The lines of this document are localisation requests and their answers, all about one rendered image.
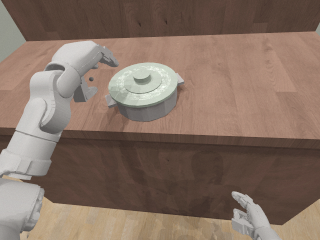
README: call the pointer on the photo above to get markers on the robot right hand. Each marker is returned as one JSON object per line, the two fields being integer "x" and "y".
{"x": 254, "y": 218}

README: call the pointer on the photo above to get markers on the pot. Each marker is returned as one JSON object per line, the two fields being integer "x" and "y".
{"x": 150, "y": 113}

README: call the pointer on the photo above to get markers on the lid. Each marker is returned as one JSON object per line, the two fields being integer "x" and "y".
{"x": 125, "y": 91}

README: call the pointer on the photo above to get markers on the right robot forearm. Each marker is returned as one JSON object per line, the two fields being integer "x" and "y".
{"x": 266, "y": 233}

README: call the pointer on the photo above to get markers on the robot left hand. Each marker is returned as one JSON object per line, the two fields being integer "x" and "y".
{"x": 83, "y": 56}

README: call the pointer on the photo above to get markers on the left robot forearm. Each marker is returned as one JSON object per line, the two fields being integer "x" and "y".
{"x": 44, "y": 118}

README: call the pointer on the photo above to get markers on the left robot upper arm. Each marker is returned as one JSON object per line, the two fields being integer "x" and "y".
{"x": 20, "y": 205}

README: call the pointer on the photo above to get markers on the table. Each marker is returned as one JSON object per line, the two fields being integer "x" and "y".
{"x": 246, "y": 120}

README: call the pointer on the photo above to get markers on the knob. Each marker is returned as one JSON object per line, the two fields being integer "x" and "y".
{"x": 141, "y": 75}

